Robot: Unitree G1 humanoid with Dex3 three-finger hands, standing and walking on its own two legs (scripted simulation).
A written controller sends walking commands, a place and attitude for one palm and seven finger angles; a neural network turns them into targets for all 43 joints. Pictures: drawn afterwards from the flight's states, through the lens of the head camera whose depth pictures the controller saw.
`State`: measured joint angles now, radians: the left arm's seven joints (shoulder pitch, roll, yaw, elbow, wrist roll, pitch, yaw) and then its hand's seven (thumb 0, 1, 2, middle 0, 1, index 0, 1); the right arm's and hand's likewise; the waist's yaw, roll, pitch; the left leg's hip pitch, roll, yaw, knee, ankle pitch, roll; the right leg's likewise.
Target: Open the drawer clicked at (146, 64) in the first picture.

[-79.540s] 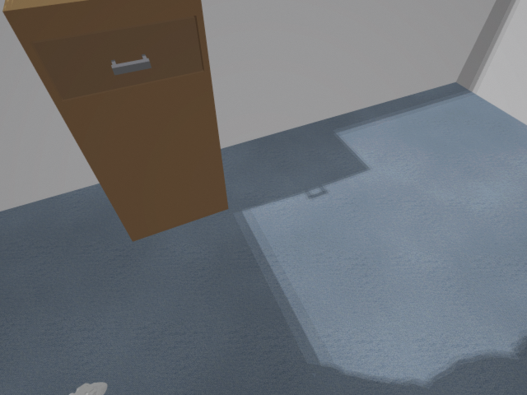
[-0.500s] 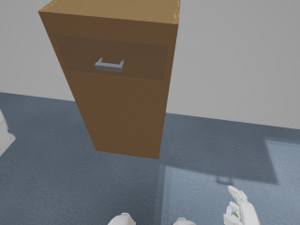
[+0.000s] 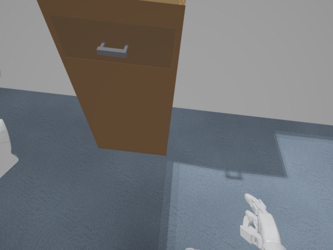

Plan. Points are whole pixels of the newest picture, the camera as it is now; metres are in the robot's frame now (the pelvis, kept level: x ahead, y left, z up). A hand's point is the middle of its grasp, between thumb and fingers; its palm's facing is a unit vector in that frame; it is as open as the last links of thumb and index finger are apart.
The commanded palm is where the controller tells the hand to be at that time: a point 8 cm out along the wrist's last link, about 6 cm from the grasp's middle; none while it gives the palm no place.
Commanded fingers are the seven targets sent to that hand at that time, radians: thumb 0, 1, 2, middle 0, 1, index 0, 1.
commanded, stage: stop stepping back and stand still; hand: left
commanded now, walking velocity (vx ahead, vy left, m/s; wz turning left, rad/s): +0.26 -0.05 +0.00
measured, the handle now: (113, 48) +0.73 +0.22 +0.04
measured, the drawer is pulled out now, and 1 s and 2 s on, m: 0.00 0.00 0.00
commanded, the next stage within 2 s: let the arm hang, fingers relaxed in 0.70 s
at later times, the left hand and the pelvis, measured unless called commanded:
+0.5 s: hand out of the picture +0.14 +0.23 +0.21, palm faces +0.41 -0.80 -0.44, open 7.4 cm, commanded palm +0.08 +0.27 +0.23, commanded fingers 0.00 0.90 0.90 -0.20 -0.30 -0.20 -0.30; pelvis -0.05 +0.00 +0.00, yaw -1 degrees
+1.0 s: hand out of the picture +0.10 +0.24 -0.09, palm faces -0.02 -0.92 -0.38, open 7.4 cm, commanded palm none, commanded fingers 0.00 0.90 0.90 -0.20 -0.30 -0.20 -0.30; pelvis -0.07 +0.02 -0.01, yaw +0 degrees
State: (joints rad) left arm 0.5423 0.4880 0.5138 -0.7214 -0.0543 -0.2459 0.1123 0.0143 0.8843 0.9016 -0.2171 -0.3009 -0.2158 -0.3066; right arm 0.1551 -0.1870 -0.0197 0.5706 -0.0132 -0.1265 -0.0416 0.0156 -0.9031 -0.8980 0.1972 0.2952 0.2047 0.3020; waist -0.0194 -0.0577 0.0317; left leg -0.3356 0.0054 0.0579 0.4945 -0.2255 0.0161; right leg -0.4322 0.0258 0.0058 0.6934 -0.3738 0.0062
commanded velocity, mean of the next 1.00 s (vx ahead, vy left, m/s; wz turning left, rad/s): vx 0.06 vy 0.01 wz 0.00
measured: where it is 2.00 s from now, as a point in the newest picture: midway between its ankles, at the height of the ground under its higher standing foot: outside the picture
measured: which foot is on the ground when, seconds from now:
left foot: down 0.00-1.00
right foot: up 0.00-0.10, down 0.12-1.00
